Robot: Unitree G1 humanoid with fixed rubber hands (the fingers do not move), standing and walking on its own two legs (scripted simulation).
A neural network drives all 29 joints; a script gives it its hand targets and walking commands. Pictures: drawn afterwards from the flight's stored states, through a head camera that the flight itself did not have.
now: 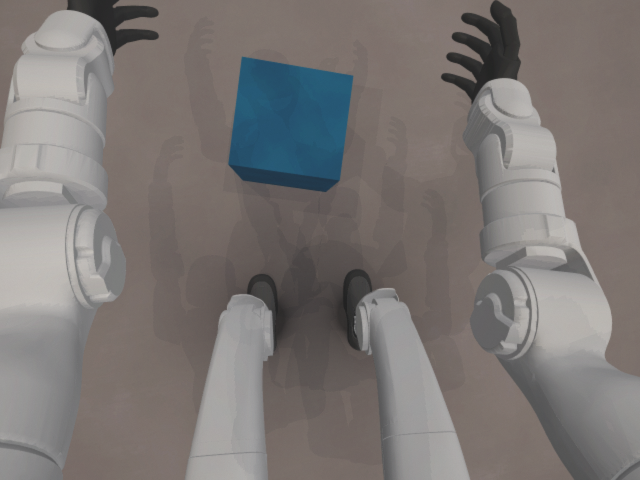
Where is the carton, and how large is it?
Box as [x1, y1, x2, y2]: [228, 57, 352, 191]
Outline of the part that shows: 242,57 228,164 243,180 322,191 327,190 339,180 352,76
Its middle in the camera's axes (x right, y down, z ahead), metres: -0.07 -0.22 +0.84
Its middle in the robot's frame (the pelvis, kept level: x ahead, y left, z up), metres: +0.55 +0.01 -0.53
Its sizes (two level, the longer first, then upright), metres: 0.210 0.200 0.250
